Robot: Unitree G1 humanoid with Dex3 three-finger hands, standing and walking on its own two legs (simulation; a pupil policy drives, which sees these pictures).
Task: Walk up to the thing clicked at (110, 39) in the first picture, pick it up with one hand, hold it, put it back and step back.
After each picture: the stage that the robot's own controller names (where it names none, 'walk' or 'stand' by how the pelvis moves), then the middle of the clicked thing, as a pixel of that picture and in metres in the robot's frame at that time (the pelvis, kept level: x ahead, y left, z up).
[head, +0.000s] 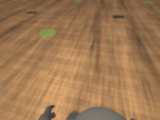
stand; (111, 37) +2.03 -0.51 -0.72
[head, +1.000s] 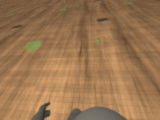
walk; (98, 40) +1.94 -0.04 -0.69
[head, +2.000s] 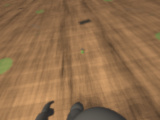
walk; (82, 50) +1.38 +0.30 -0.71
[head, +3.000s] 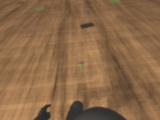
walk; (80, 64) +0.95 +0.25 -0.72
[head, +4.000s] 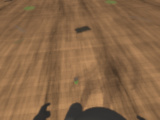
walk; (76, 80) +0.59 +0.24 -0.69
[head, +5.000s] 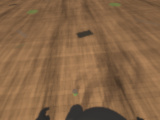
walk; (75, 92) +0.41 +0.23 -0.69
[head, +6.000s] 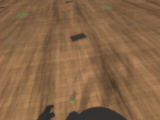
stand; (72, 99) +0.34 +0.24 -0.72
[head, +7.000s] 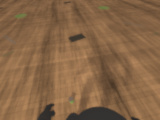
stand; (71, 99) +0.33 +0.25 -0.73
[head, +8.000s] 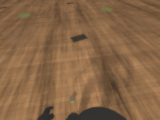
stand; (72, 99) +0.35 +0.23 -0.73
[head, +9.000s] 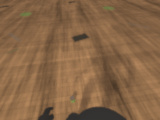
stand; (72, 99) +0.34 +0.23 -0.73
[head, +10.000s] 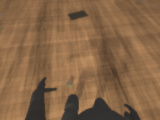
go down; (69, 83) +0.38 +0.22 -0.63
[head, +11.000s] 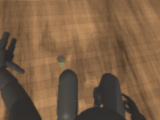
go down; (61, 60) +0.43 +0.26 -0.30
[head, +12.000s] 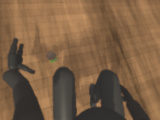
close in; (52, 57) +0.41 +0.28 -0.25
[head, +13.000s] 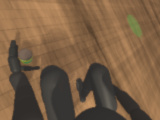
close; (26, 57) +0.40 +0.31 -0.21
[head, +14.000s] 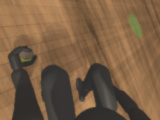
lift; (26, 55) +0.39 +0.31 -0.22
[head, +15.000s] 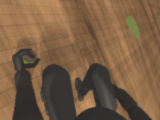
lift; (29, 58) +0.38 +0.29 -0.23
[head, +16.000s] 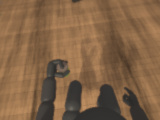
lift; (63, 69) +0.33 +0.20 -0.01
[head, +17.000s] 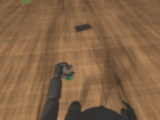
hold; (68, 73) +0.33 +0.18 +0.00
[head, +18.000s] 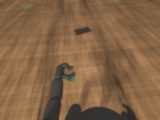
hold; (69, 74) +0.33 +0.17 +0.00
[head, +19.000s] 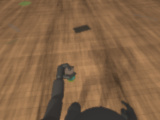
crouch; (70, 74) +0.33 +0.16 -0.02
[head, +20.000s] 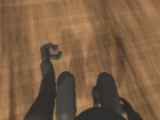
crouch; (56, 53) +0.45 +0.24 -0.11
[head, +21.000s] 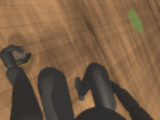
lower; (21, 56) +0.40 +0.31 -0.22
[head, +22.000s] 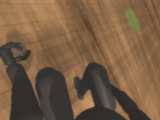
lower; (20, 53) +0.41 +0.31 -0.22
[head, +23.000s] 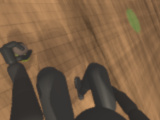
lower; (22, 53) +0.41 +0.31 -0.22
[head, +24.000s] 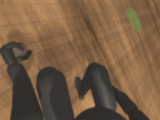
lower; (22, 53) +0.41 +0.31 -0.22
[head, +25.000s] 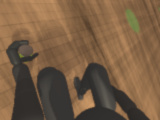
open; (25, 54) +0.41 +0.29 -0.23
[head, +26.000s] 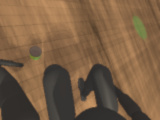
stand; (35, 53) +0.41 +0.28 -0.23
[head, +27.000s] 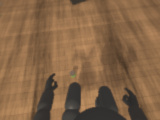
walk; (72, 74) +0.42 +0.21 -0.51
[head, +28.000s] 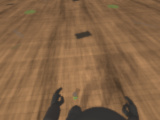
stand; (75, 95) +0.39 +0.19 -0.66
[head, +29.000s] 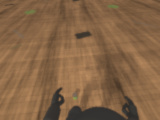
stand; (75, 96) +0.38 +0.19 -0.67
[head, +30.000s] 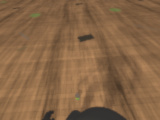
stand; (77, 96) +0.40 +0.19 -0.72
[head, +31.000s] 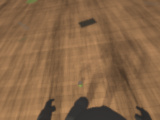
walk; (80, 83) +0.44 +0.20 -0.70
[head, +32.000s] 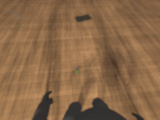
walk; (77, 70) +0.67 +0.16 -0.70
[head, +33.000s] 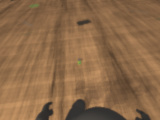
stand; (79, 61) +0.97 +0.27 -0.70
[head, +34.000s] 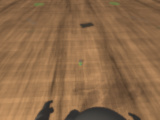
stand; (80, 62) +1.00 +0.20 -0.72
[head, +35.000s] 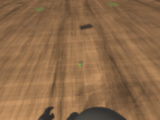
stand; (80, 63) +1.01 +0.22 -0.73
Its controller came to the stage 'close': yes
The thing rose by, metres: 0.71
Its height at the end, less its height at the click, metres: +0.00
